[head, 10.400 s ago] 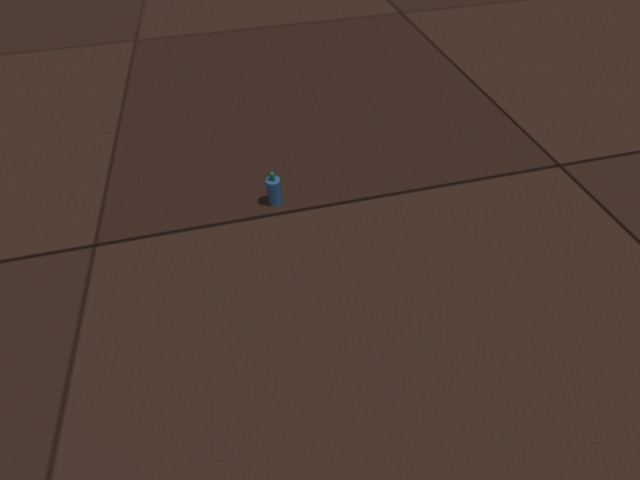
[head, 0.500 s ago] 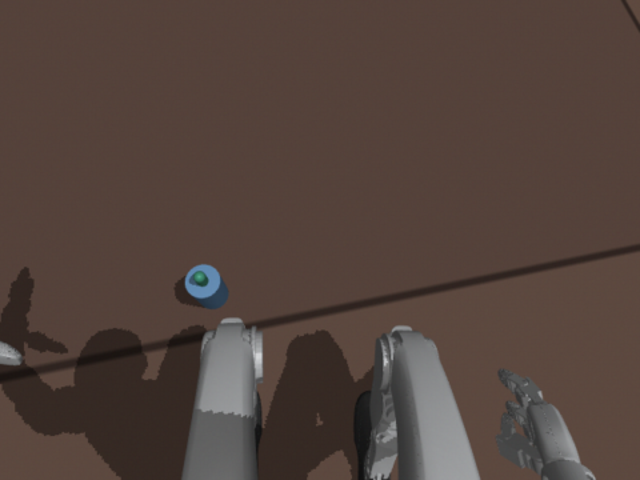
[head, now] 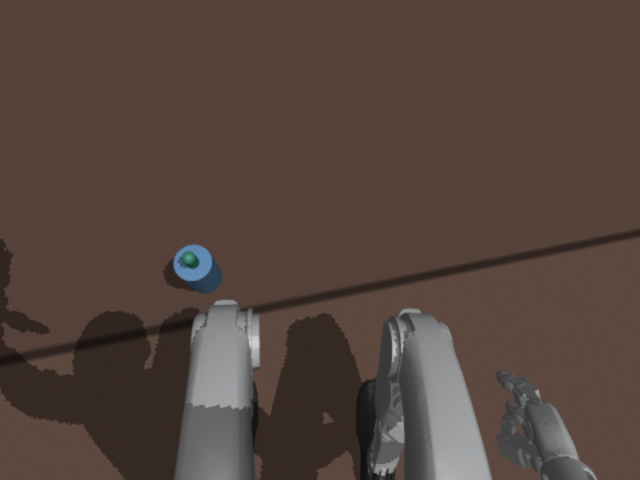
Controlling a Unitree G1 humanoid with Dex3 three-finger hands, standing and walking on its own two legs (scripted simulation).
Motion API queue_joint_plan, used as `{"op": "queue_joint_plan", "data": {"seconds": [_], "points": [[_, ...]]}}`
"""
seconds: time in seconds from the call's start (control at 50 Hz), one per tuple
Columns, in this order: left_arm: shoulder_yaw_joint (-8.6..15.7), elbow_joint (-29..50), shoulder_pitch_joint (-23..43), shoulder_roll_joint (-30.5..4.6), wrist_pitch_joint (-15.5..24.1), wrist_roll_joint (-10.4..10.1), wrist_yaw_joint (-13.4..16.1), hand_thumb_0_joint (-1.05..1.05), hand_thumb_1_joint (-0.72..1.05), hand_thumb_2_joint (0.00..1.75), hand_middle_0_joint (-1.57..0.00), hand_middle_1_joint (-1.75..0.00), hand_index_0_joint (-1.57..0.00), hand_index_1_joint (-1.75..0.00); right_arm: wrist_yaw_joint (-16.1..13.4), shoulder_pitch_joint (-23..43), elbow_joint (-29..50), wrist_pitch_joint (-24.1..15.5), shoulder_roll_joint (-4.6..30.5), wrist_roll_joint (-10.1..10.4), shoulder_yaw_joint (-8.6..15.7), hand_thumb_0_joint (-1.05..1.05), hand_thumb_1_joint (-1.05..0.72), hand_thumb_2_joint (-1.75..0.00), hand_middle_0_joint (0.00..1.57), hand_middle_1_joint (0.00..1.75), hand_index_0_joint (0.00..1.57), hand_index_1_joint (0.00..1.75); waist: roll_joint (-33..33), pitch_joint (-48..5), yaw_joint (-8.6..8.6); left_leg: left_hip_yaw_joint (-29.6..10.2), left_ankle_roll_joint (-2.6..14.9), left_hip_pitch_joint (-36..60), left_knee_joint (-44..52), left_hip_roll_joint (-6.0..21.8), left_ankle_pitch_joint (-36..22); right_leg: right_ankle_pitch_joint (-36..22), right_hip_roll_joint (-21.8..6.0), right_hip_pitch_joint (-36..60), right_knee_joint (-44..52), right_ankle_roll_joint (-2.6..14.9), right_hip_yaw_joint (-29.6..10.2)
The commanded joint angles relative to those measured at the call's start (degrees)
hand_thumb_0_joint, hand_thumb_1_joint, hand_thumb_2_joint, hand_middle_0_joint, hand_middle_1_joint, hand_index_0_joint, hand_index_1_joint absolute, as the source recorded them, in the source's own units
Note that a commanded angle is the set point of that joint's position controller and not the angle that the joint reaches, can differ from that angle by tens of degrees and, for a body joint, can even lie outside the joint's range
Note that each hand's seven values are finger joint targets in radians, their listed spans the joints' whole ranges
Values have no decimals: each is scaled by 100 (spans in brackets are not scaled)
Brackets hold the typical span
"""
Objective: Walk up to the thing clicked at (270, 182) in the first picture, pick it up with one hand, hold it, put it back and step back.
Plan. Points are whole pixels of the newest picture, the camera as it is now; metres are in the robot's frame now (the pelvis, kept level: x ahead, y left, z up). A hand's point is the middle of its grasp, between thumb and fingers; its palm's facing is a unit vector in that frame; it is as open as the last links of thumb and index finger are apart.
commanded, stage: go down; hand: left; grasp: from the side
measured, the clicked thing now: (197, 268) +0.41 +0.24 -0.33
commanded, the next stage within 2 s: approach in 0.70 s
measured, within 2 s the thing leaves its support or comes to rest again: neither
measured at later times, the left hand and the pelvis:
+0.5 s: hand out of the picture +0.33 +0.42 -0.03, palm faces +0.20 -0.97 -0.13, open 17.5 cm; pelvis -0.01 +0.00 -0.02, yaw -1 degrees
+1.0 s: hand out of the picture +0.34 +0.41 -0.05, palm faces +0.21 -0.98 -0.06, open 17.6 cm; pelvis -0.01 +0.00 -0.05, yaw -1 degrees
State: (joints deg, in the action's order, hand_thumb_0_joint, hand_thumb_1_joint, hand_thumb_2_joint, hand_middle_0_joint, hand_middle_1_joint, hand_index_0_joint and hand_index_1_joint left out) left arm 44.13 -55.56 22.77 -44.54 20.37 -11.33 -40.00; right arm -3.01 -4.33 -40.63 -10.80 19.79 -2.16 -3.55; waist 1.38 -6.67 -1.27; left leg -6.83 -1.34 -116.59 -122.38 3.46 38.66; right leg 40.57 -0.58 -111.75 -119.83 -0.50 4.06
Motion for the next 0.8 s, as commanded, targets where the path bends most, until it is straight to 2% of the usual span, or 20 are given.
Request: {"op": "queue_joint_plan", "data": {"seconds": [0.0, 0.06, 0.08, 0.16, 0.22, 0.26, 0.3, 0.34, 0.36, 0.38, 0.46, 0.48, 0.52, 0.54, 0.58, 0.7, 0.72, 0.74, 0.76, 0.78], "points": [[591, 1062, 587, -2477, 297, -236, 22, 0, -53, 10, -5, -8, -3, -9, -87, -596, 399, -173, 1220, 29, 445, 0, -92, -91, 20, 30, 20, 30, -975, -3423, 314, 369, 263, 2466, 1542, -130, -758, -700, 178, 1613, 1373, 257, 20], [496, 1048, 586, -2261, 292, -249, -36, 0, -53, 11, -4, -8, -3, -9, -86, -684, 304, -175, 1262, 12, 466, 0, -92, -91, 20, 30, 20, 30, -1173, -3449, 255, 317, 229, 2712, 1511, -117, -992, -926, 189, 1365, 1162, 297, 106], [514, 1147, 675, -2394, 298, -227, -35, 0, -52, 11, -4, -7, -3, -9, -85, -675, 330, -175, 1283, 15, 473, 0, -92, -91, 20, 30, 20, 30, -1209, -3452, 262, 275, 222, 2726, 1537, -111, -926, -880, 188, 1301, 1137, 302, 121], [542, 1202, 936, -2440, 328, -249, -58, 0, -55, 9, -4, -7, -3, -8, -85, -674, 304, -169, 1303, 19, 470, 0, -92, -91, 20, 30, 20, 30, -1276, -3422, 198, 213, 222, 2746, 1475, -99, -920, -912, 177, 1126, 1032, 304, 144], [476, 835, 713, -2243, 302, -234, -60, 0, -55, 10, -5, -7, -3, -9, -63, -722, 245, -157, 1263, 10, 435, 0, -92, -91, 20, 30, 20, 30, -1118, -3174, 193, 214, 228, 2548, 1460, -106, -813, -797, 188, 1059, 1018, 299, 174], [554, 978, 849, -2439, 343, -215, -59, 0, -55, 10, -5, -8, -3, -9, -59, -688, 253, -140, 1297, 6, 442, 0, -92, -91, 20, 30, 20, 30, -1245, -3258, 260, 203, 224, 2622, 1466, -95, -760, -779, 187, 975, 955, 308, 165], [535, 930, 912, -2459, 330, -187, -64, 0, -55, 10, -5, -7, -3, -9, -55, -688, 298, -131, 1294, -12, 433, 0, -92, -91, 20, 30, 20, 30, -1222, -3256, 230, 264, 240, 2517, 1415, -106, -674, -722, 181, 1077, 996, 292, 151], [523, 1079, 1111, -2586, 363, -200, -61, 0, -55, 10, -4, -7, -3, -8, -40, -613, 329, -137, 1275, -5, 419, 0, -92, -91, 20, 30, 20, 30, -1186, -3174, 226, 308, 265, 2306, 1382, -107, -368, -444, 196, 1025, 1058, 280, 120], [620, 1048, 1068, -2713, 372, -207, -50, 0, -56, 9, -5, -6, -3, -8, -38, -607, 340, -139, 1295, 4, 424, 0, -92, -91, 20, 30, 20, 30, -1154, -3223, 258, 303, 266, 2317, 1400, -106, -270, -360, 205, 1054, 1084, 276, 110], [592, 990, 1028, -2669, 366, -208, -62, 0, -54, 9, -4, -6, -3, -7, -36, -581, 330, -151, 1298, 5, 416, 0, -92, -91, 20, 30, 20, 30, -1199, -3117, 263, 283, 263, 2281, 1434, -95, -167, -293, 210, 966, 1047, 275, 135], [628, 953, 1084, -2656, 389, -250, -86, 0, -56, 9, -5, -7, -3, -8, -24, -656, 291, -135, 1321, 13, 395, 0, -92, -91, 20, 30, 20, 30, -1252, -3265, 222, 241, 244, 2398, 1349, -99, -452, -540, 204, 903, 875, 293, 184], [648, 859, 969, -2691, 376, -255, -96, 0, -55, 9, -4, -6, -3, -8, -21, -667, 289, -133, 1331, 6, 377, 0, -92, -91, 20, 30, 20, 30, -1266, -3276, 261, 239, 234, 2405, 1347, -102, -535, -587, 200, 947, 850, 295, 177], [581, 722, 939, -2613, 364, -257, -133, 0, -57, 10, -4, -7, -3, -8, -16, -658, 284, -135, 1342, 13, 376, 0, -92, -91, 20, 30, 20, 30, -1240, -3174, 211, 209, 232, 2401, 1326, -90, -487, -555, 203, 840, 826, 298, 192], [578, 772, 1028, -2517, 383, -276, -159, 0, -57, 9, -4, -6, -3, -8, -15, -702, 244, -129, 1342, 5, 386, 0, -92, -91, 20, 30, 20, 30, -1256, -3248, 186, 224, 226, 2451, 1262, -101, -671, -707, 196, 833, 787, 303, 190], [614, 725, 1087, -2584, 402, -286, -182, 0, -54, 9, -4, -6, -2, -7, -6, -716, 224, -135, 1366, -9, 385, 0, -92, -91, 20, 30, 20, 30, -1209, -3252, 162, 260, 237, 2418, 1151, -112, -811, -802, 193, 868, 776, 299, 174], [722, 760, 1196, -2795, 491, -313, -220, 0, -55, 8, -5, -5, -3, -7, 20, -696, 228, -121, 1344, -24, 356, 0, -92, -91, 20, 30, 20, 30, -1104, -3301, 180, 334, 267, 2156, 1002, -124, -746, -725, 200, 1022, 776, 276, 137], [696, 771, 1152, -2665, 503, -329, -227, 0, -56, 9, -4, -6, -3, -7, 25, -683, 240, -106, 1338, -24, 360, 0, -92, -91, 20, 30, 20, 30, -1124, -3300, 175, 343, 270, 2187, 993, -126, -767, -746, 200, 977, 753, 275, 155], [757, 882, 1144, -2783, 502, -341, -222, 0, -55, 8, -5, -6, -3, -7, 32, -669, 258, -119, 1352, -22, 374, 0, -92, -91, 20, 30, 20, 30, -1121, -3401, 234, 362, 271, 2178, 989, -125, -718, -696, 204, 1036, 775, 273, 130], [708, 740, 1053, -2683, 482, -330, -242, 0, -52, 9, -4, -6, -2, -7, 33, -693, 228, -119, 1349, -26, 369, 0, -92, -91, 20, 30, 20, 30, -1094, -3356, 185, 363, 267, 2192, 972, -125, -735, -704, 205, 1011, 765, 270, 134], [721, 984, 1232, -2765, 506, -346, -257, 0, -57, 13, -7, -9, -3, -13, 32, -692, 236, -119, 1367, -21, 375, 0, -94, -92, 20, 30, 20, 30, -1270, -3443, 209, 342, 255, 2264, 1026, -116, -701, -685, 203, 957, 703, 289, 153]]}}
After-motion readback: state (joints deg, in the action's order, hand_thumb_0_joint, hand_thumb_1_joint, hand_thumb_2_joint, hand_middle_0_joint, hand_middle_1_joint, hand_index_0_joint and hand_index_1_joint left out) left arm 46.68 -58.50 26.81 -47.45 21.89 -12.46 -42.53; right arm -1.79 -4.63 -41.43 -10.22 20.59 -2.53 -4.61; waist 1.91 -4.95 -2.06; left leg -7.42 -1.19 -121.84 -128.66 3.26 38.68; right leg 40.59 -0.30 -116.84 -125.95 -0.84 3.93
